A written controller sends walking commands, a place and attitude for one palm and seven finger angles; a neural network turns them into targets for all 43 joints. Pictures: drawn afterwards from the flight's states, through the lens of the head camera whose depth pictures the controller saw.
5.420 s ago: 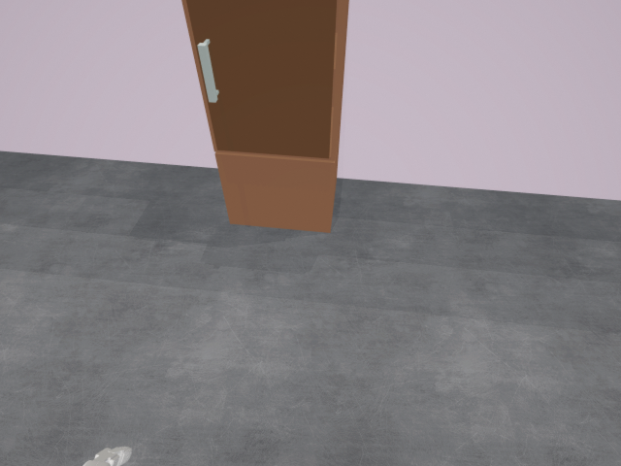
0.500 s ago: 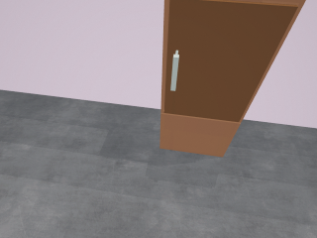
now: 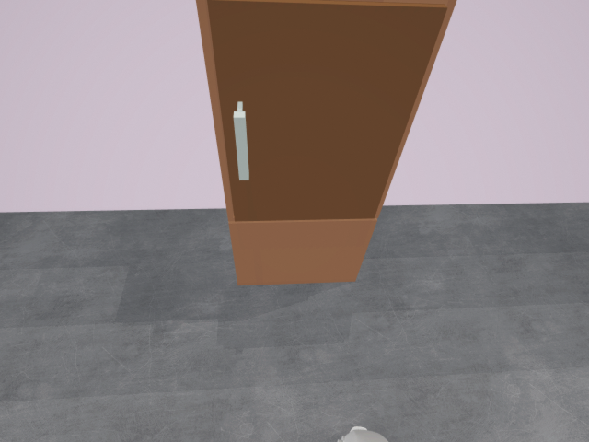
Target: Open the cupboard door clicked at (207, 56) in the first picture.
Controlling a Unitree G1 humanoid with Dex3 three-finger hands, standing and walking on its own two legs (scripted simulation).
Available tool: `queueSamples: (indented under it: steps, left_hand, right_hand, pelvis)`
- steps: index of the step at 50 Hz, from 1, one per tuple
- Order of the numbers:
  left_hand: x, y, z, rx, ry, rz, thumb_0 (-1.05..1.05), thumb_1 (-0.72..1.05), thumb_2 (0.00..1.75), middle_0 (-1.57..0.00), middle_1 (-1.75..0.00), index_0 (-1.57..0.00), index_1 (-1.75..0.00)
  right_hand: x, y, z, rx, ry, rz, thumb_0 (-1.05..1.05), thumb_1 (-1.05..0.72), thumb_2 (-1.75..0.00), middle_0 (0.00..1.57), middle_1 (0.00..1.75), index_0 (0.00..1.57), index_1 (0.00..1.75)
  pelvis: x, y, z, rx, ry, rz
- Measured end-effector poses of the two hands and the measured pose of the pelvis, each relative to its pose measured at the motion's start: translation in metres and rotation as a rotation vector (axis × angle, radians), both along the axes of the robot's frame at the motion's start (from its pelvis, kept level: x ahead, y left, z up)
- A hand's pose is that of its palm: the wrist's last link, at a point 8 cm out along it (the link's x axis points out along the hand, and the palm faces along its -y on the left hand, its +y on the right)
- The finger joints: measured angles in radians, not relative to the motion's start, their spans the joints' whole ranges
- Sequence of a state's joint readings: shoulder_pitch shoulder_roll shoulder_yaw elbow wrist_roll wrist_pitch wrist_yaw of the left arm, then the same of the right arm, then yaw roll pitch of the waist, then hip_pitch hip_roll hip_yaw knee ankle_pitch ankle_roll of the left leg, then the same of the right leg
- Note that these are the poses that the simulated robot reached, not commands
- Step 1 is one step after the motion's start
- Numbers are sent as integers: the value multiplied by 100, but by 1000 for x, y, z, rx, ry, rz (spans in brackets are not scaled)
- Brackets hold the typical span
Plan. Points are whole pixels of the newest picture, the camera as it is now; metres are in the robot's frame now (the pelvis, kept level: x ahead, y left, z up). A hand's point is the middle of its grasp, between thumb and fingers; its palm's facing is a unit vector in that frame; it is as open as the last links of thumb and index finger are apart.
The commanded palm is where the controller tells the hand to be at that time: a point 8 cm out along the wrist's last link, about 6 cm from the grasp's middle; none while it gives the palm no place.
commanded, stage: take the last steps up to it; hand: left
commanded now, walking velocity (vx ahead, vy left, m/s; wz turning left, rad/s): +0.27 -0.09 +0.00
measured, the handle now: (242, 142) +0.72 +0.12 -0.04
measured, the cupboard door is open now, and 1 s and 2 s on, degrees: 0 0 0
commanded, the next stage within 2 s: come to a stop and stand still in 0.34 s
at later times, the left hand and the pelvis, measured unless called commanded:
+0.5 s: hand out of the picture +0.14 +0.09 -0.19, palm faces +0.11 -0.98 -0.17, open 7.3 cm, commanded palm none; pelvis +0.16 -0.07 -0.01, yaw +3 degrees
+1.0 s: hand (254, 420) +0.19 +0.06 -0.17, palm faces +0.11 -0.95 -0.30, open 7.4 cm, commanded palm none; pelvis +0.16 -0.14 -0.02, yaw +2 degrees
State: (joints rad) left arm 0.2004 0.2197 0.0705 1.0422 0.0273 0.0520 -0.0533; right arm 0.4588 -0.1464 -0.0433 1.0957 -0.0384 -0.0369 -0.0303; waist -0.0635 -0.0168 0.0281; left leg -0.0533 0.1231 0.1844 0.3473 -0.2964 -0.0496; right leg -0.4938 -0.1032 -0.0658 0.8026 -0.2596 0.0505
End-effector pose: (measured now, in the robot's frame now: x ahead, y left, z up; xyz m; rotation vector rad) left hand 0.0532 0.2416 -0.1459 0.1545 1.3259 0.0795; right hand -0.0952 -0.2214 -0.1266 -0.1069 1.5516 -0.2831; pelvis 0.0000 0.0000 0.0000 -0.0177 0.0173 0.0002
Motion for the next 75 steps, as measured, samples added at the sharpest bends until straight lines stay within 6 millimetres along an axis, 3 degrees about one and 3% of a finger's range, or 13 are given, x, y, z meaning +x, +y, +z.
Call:
queueSamples:
  steps: [5,9,15,21,26,29,35,44,48,57,65,70,75]
  left_hand:
    - [82,-48,-4,15,-124,-63,1,91,90,-20,-29,-20,-30]
    - [109,-78,4,18,-196,-26,1,91,90,-20,-29,-20,-30]
    - [112,-83,16,71,-179,68,-2,95,90,-20,-30,-20,-30]
    - [93,-90,3,54,-46,104,-1,93,90,-20,-29,-20,-30]
    - [76,-100,-19,0,87,165,0,92,90,-20,-29,-20,-30]
    - [73,-106,-25,-22,157,189,0,91,90,-20,-29,-20,-30]
    - [90,-110,-14,-6,181,174,1,91,90,-20,-29,-20,-30]
    - [130,-107,-1,121,0,153,1,91,90,-20,-29,-20,-30]
    - [128,-126,2,156,-62,130,1,91,90,-20,-29,-20,-30]
    - [114,-162,29,126,-58,137,1,90,90,-20,-30,-20,-30]
    - [83,-153,30,132,-27,182,1,91,90,-20,-30,-21,-30]
    - [54,-136,21,107,43,197,1,90,90,-20,-30,-20,-30]
    - [38,-113,-5,60,100,198,1,90,90,-20,-30,-20,-30]
  right_hand:
    - [-4,-28,-20,57,116,-55,1,-91,-90,20,30,20,30]
    - [40,-54,-28,77,116,-18,1,-91,-90,20,30,20,30]
    - [175,-84,-27,52,-130,87,1,-92,-90,20,30,20,30]
    - [299,-83,-20,53,-342,171,1,-92,-90,19,30,20,30]
    - [370,-66,-17,45,-411,248,0,-92,-90,19,30,20,30]
    - [391,-55,-16,37,-413,267,0,-92,-90,19,30,20,30]
    - [390,-53,-21,48,-360,222,0,-92,-90,20,30,20,30]
    - [360,-123,-34,31,-319,191,-1,-93,-90,20,30,21,30]
    - [346,-154,-47,46,-317,168,0,-92,-90,20,30,20,30]
    - [292,-183,-31,66,-211,166,0,-92,-90,19,30,20,30]
    - [264,-176,-28,66,-111,205,1,-92,-90,19,30,20,30]
    - [272,-152,-22,58,-162,222,1,-92,-90,19,30,20,30]
    - [272,-119,-20,21,-241,217,1,-91,-90,20,30,20,30]
  pelvis:
    - [36,-37,-18,18,11,-4]
    - [59,-57,-16,15,-3,18]
    - [97,-74,-4,14,-11,48]
    - [134,-79,-6,-8,-16,53]
    - [170,-73,-15,-22,-28,51]
    - [185,-69,-17,5,-34,43]
    - [187,-71,-10,20,-40,32]
    - [167,-113,-17,34,-54,32]
    - [161,-136,-25,52,-67,40]
    - [153,-155,1,85,-25,51]
    - [141,-148,4,80,-9,72]
    - [133,-131,3,64,-7,63]
    - [129,-107,-9,13,-9,58]
